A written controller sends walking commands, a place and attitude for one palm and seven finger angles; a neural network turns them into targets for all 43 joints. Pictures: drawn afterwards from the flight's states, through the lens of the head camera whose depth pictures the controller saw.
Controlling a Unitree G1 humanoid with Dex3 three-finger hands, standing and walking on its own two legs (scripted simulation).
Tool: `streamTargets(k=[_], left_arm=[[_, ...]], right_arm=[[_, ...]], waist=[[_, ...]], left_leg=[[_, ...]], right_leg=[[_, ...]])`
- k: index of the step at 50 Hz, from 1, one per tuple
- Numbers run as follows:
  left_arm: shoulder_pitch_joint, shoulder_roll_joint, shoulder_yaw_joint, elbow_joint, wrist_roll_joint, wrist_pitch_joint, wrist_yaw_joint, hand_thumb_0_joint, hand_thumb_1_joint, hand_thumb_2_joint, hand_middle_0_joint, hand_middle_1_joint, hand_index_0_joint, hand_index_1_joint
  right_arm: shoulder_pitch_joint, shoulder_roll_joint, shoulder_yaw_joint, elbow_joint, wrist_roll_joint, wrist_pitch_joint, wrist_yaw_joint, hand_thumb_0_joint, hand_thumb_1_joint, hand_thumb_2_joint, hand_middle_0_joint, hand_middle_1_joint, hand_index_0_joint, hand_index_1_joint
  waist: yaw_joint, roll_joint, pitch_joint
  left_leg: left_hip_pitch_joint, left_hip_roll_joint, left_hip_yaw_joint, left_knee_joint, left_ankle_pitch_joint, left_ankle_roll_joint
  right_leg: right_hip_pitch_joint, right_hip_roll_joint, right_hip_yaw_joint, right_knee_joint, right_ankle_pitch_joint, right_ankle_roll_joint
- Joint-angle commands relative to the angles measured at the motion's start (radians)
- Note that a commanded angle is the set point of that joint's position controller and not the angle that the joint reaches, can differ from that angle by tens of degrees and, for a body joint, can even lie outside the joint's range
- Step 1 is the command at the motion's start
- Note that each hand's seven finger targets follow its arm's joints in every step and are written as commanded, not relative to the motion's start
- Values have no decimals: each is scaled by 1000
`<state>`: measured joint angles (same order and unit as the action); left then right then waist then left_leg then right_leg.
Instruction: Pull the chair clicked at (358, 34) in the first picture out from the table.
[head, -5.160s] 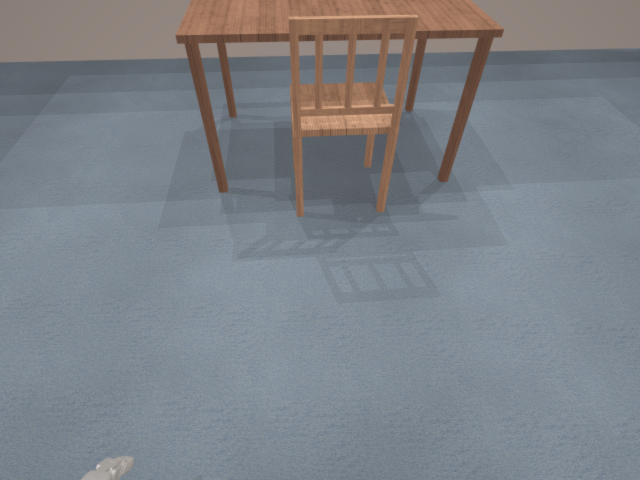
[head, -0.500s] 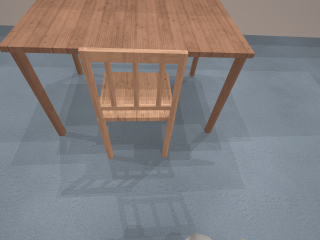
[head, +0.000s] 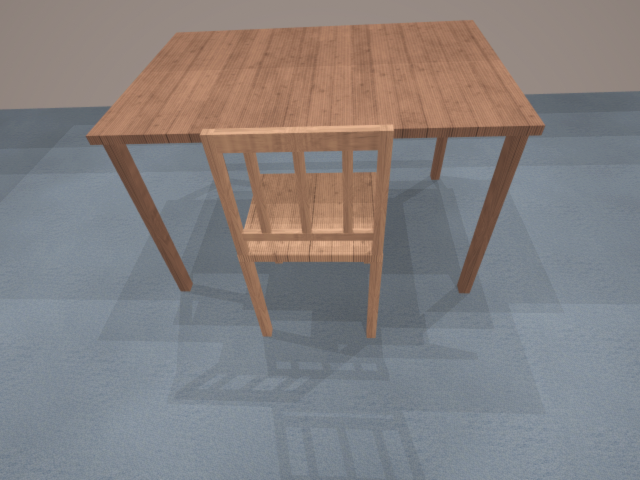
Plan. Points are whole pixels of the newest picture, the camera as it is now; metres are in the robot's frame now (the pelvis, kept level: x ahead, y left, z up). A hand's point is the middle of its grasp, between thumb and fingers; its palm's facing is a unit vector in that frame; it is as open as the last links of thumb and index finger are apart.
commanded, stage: take the last steps up to it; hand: left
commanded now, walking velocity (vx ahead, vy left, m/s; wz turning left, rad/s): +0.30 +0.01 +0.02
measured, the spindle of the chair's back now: (302, 193) +0.76 +0.09 -0.12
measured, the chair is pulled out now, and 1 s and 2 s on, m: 0.00 0.00 0.00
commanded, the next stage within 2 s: come to a stop and stand still in 0.86 s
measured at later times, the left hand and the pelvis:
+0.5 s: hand out of the picture +0.09 +0.25 -0.18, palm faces +0.06 -0.99 -0.16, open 7.4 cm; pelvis +0.10 +0.07 +0.00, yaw -1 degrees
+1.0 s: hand (241, 368) +0.34 +0.18 -0.17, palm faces -0.02 -0.97 -0.23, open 7.2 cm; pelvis +0.27 +0.00 -0.01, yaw -3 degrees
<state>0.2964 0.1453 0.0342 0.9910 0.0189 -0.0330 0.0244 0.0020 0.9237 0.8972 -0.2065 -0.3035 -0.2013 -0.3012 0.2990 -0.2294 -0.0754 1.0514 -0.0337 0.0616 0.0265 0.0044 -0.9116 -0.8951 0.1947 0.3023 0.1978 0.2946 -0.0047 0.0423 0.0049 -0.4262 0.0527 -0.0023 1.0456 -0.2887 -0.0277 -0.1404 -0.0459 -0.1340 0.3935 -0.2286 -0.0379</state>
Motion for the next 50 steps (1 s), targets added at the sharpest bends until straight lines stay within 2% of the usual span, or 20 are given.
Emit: streamTargets(k=[1,7,10,11,12,13,14,15,20,24,32,34,36,37,38,39,41,43,46,50], left_arm=[[112,156,30,4,9,-21,-3,0,900,900,-200,-300,-200,-300],[152,180,37,63,16,-17,-11,0,900,900,-200,-300,-200,-300],[117,170,38,81,3,-8,-15,0,900,900,-200,-300,-200,-300],[112,140,31,83,-1,-5,-18,0,900,900,-200,-300,-200,-300],[111,86,20,68,-3,-1,-24,0,900,900,-200,-300,-200,-300],[67,57,12,30,0,0,-25,0,900,900,-200,-300,-200,-300],[10,77,19,9,10,1,-24,0,900,900,-200,-300,-200,-300],[9,83,24,22,17,6,-27,0,900,900,-200,-300,-200,-300],[81,54,27,85,13,13,-43,0,900,900,-200,-300,-200,-300],[10,58,29,56,8,20,-40,0,900,900,-200,-300,-200,-300],[-204,56,24,-40,-3,10,-47,0,900,900,-200,-300,-200,-300],[-129,67,30,-24,-4,4,-43,0,900,900,-200,-300,-200,-300],[87,105,44,48,4,-15,-37,0,900,900,-200,-300,-200,-300],[196,191,65,79,12,-28,-25,0,900,900,-200,-300,-200,-300],[259,274,86,85,1,-29,-18,0,900,900,-200,-300,-200,-300],[217,270,79,75,-14,-24,-13,0,900,900,-200,-300,-200,-300],[32,190,56,30,-13,-20,-9,0,900,900,-200,-300,-200,-300],[-67,131,35,9,-8,-25,-1,0,900,900,-200,-300,-200,-300],[-67,103,21,21,-1,-32,1,0,900,900,-200,-300,-200,-300],[-41,95,11,40,3,-26,2,0,900,900,-200,-300,-200,-300]], right_arm=[[-94,-22,-3,-82,1,-40,-1,0,-900,-900,200,300,200,300],[-131,9,12,-89,11,-68,1,0,-900,-900,200,300,200,300],[-5,9,19,-39,12,-89,-11,0,-900,-900,200,300,200,300],[64,-21,16,-13,15,-99,-22,0,-900,-900,200,300,200,300],[151,-101,-5,8,10,-104,-33,0,-900,-900,200,300,200,300],[230,-173,-21,15,5,-100,-40,0,-900,-900,200,300,200,300],[222,-179,-17,10,4,-94,-45,0,-900,-900,200,300,200,300],[158,-121,-3,3,5,-97,-48,0,-900,-900,200,300,200,300],[99,-18,28,0,17,-136,-61,0,-900,-900,200,300,200,300],[152,-23,31,25,19,-148,-67,0,-900,-900,200,300,200,300],[201,-26,22,64,2,-136,-64,0,-900,-900,200,300,200,300],[171,-52,16,64,3,-132,-65,0,-900,-900,200,300,200,300],[154,-60,16,64,14,-130,-59,0,-900,-900,200,300,200,300],[188,-18,21,61,23,-129,-47,0,-900,-900,200,300,200,300],[245,30,29,37,33,-129,-46,0,-900,-900,200,300,200,300],[184,10,27,28,35,-121,-50,0,-900,-900,200,300,200,300],[113,33,21,24,25,-111,-43,0,-900,-900,200,300,200,300],[120,55,27,32,11,-90,-41,0,-900,-900,200,300,200,300],[160,71,32,40,7,-70,-41,0,-900,-900,200,300,200,300],[88,91,48,24,15,-69,-45,0,-900,-900,200,300,200,300]], waist=[[49,-190,112],[61,-215,101],[-3,-157,61],[-34,-65,33],[-73,173,19],[-99,303,45],[-95,178,109],[-65,130,126],[4,62,119],[6,45,106],[-38,67,185],[5,44,131],[98,1,6],[133,-161,-105],[112,-350,-222],[110,-229,-187],[50,-117,-38],[-11,-46,29],[-46,-112,12],[-24,-102,-3]], left_leg=[[-144,30,28,-118,-10,2],[16,6,95,-370,-106,25],[298,-32,151,-589,22,29],[430,-8,115,-647,-5,30],[536,169,-145,-742,-190,81],[513,349,-393,-909,-364,154],[432,389,-419,-947,-399,188],[360,333,-341,-950,-374,171],[359,205,-64,-902,186,146],[441,221,-14,-860,484,179],[418,240,25,-817,506,190],[405,245,48,-721,648,178],[340,168,114,-452,687,125],[134,87,152,-188,416,84],[-28,-59,141,143,-257,49],[-63,-32,16,276,-295,73],[-90,36,-6,307,-148,72],[-28,72,-11,227,-71,61],[29,63,25,59,-54,35],[72,42,50,-197,-52,7]], right_leg=[[19,-249,282,-287,-290,-86],[-21,-252,251,-254,-244,-111],[-156,-182,160,-140,-267,-68],[-234,-141,123,-39,-256,-41],[-396,-54,51,199,-270,5],[-514,11,-15,449,-329,29],[-556,-26,66,575,-305,14],[-535,-52,92,634,-234,10],[-495,-68,96,704,0,44],[-553,-69,89,668,12,55],[-457,-49,41,310,2,2],[-306,-9,20,250,-9,-25],[-1,42,-13,140,106,-40],[248,-107,194,109,161,-96],[363,-366,580,-28,339,-210],[288,-369,581,-83,316,-246],[30,-311,478,-149,52,-210],[-154,-255,313,-175,95,-167],[-192,-204,186,-188,203,-148],[-145,-193,186,-163,375,-156]])
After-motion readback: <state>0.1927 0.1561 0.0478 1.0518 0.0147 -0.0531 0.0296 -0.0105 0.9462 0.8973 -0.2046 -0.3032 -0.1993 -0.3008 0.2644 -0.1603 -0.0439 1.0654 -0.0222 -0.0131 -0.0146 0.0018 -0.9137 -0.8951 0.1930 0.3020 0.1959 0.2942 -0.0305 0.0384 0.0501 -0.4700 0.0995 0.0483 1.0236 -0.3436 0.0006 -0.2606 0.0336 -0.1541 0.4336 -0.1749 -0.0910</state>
